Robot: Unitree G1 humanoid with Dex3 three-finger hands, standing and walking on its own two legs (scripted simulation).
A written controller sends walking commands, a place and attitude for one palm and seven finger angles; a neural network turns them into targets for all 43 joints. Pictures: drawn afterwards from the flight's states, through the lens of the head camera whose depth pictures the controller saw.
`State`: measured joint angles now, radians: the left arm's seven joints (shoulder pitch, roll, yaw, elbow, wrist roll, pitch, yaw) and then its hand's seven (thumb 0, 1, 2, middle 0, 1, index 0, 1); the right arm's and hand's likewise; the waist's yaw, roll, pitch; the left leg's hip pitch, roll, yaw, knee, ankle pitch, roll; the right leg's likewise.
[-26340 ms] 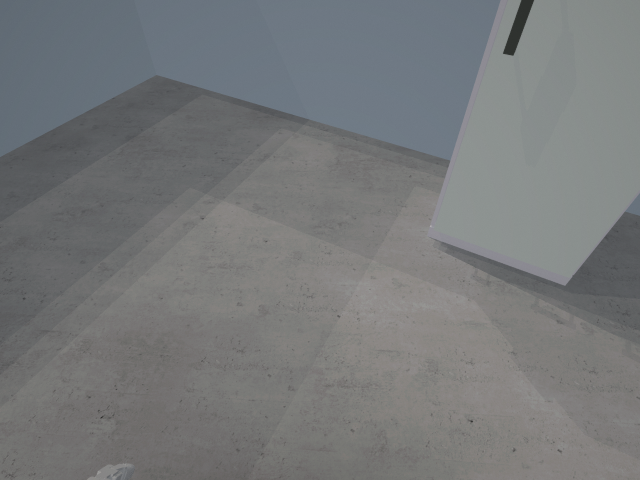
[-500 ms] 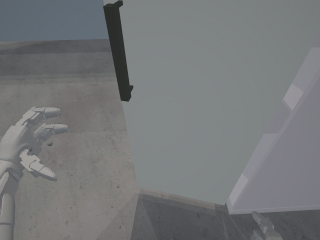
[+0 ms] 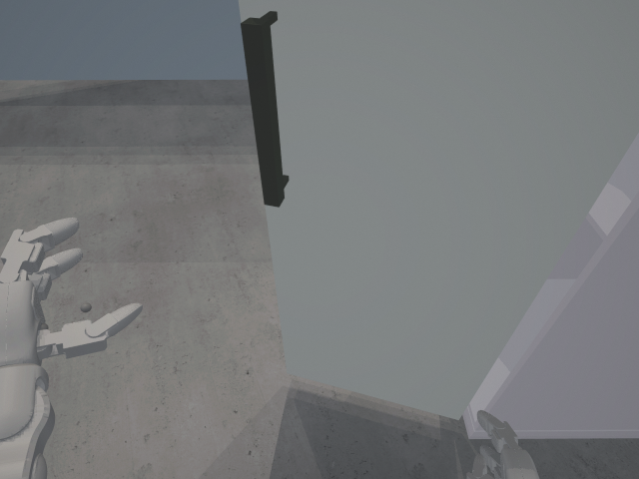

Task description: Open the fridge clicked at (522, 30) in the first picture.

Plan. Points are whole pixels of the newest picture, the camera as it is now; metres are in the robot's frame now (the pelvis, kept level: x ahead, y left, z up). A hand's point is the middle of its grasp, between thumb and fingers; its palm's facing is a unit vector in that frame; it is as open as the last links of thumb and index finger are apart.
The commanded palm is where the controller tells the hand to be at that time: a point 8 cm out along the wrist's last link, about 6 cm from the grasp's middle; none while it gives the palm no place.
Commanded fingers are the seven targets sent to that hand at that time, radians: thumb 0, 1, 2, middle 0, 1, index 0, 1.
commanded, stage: draw the hand back to the body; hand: left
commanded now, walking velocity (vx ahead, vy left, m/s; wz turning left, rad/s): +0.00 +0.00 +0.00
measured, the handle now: (272, 118) +0.54 +0.15 +0.21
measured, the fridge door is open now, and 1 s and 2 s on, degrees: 74 74 74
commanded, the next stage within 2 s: step back with the hand held close in 0.66 s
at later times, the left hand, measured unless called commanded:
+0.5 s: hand (76, 318) +0.21 +0.28 +0.16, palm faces +0.49 -0.78 -0.39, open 7.6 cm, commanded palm +0.16 +0.31 +0.18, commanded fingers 0.00 0.90 0.90 -0.20 -0.30 -0.20 -0.30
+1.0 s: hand (86, 317) +0.21 +0.27 +0.16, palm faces +0.42 -0.79 -0.45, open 7.4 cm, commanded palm +0.14 +0.31 +0.18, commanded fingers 0.00 0.90 0.90 -0.20 -0.30 -0.20 -0.30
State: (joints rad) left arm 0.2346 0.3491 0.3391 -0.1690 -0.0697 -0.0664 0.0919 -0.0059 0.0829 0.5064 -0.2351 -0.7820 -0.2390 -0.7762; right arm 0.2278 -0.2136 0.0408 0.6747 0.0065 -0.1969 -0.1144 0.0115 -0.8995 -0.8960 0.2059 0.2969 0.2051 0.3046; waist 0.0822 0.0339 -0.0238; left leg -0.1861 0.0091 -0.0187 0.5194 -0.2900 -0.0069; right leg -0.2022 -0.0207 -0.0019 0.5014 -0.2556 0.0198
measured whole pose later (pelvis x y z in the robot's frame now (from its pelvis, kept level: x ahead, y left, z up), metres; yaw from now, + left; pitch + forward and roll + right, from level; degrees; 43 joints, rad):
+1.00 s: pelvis +0.00 +0.01 +0.00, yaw +0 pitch +0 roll -1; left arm 0.47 0.37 0.38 -0.38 -0.04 -0.17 0.11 0.01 0.89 0.90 -0.21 -0.30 -0.21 -0.30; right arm 0.18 -0.24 0.00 0.60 0.01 -0.07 -0.09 0.01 -0.90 -0.90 0.20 0.30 0.20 0.30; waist 0.02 0.05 -0.02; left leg -0.24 0.01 -0.01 0.53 -0.29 0.00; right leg -0.24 -0.02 0.00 0.49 -0.24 0.03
